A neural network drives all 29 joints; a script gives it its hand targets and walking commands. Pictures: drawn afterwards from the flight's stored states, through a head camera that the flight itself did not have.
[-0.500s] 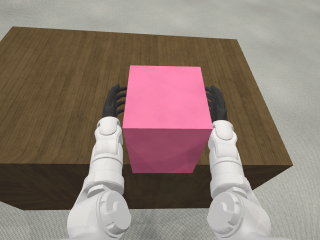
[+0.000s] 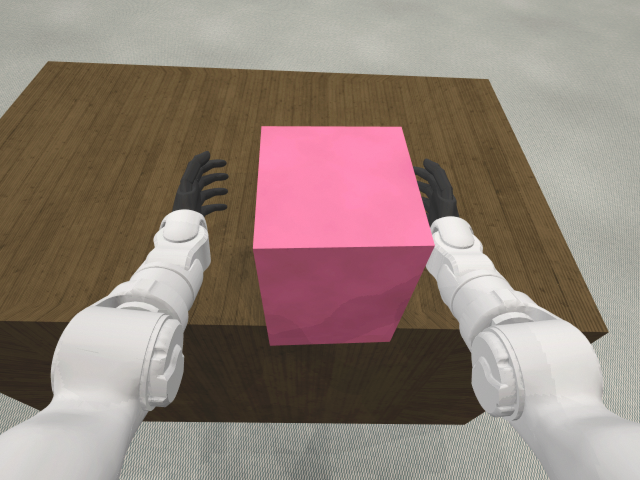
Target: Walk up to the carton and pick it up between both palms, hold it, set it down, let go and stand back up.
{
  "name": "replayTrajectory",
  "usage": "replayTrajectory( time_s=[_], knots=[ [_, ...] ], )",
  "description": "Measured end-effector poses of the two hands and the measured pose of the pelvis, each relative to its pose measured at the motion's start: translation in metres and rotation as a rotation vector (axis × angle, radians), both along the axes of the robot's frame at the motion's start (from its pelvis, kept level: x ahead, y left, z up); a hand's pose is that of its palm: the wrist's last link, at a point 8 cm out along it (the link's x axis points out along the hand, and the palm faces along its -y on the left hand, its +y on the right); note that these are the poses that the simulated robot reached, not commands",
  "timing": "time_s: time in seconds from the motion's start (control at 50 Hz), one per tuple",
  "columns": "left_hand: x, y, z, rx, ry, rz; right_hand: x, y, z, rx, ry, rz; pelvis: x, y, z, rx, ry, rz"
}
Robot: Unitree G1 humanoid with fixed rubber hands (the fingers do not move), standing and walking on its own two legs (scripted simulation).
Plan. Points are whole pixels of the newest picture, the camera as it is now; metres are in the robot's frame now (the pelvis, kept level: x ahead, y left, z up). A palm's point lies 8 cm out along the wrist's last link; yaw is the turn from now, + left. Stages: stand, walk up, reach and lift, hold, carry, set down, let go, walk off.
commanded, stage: set down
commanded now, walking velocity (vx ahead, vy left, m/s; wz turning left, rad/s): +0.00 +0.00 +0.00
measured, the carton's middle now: (331, 243) +0.44 +0.01 +0.03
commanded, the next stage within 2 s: none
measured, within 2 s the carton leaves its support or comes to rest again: neither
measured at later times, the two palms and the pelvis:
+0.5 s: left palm (176, 180) +0.45 +0.20 +0.13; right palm (483, 181) +0.46 -0.17 +0.14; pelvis -0.02 -0.01 +0.00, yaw +1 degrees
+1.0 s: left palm (145, 122) +0.45 +0.21 +0.21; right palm (518, 131) +0.46 -0.18 +0.21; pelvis -0.01 -0.01 +0.01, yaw +1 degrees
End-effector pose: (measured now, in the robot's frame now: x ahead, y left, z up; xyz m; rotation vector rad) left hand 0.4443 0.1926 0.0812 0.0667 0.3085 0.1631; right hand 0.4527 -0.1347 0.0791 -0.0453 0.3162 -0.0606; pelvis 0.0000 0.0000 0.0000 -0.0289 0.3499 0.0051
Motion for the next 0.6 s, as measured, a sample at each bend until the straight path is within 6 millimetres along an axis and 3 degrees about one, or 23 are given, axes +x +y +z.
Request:
replayTrajectory(
  time_s=[0.14,0.24,0.4,0.6],
  knots=[
    [-0.009,0.023,-0.004,0.004,-0.008,0.029,0.000,-0.029,0.006,-0.012,-0.011,-0.033,-0.007,-0.006,-0.004,0.004,0.020,0.017],
    [-0.007,0.023,0.002,-0.008,-0.043,0.031,0.004,-0.045,0.018,0.009,-0.037,-0.040,-0.013,-0.009,-0.007,0.008,0.048,0.019],
    [0.003,0.003,0.032,-0.026,-0.083,-0.026,0.008,-0.042,0.044,0.019,-0.070,-0.011,-0.019,-0.012,-0.006,0.020,0.041,0.015],
    [0.004,0.017,0.070,-0.018,-0.078,0.015,0.010,-0.034,0.078,0.028,-0.068,-0.014,-0.017,-0.010,0.002,0.018,-0.007,0.011]
  ],
)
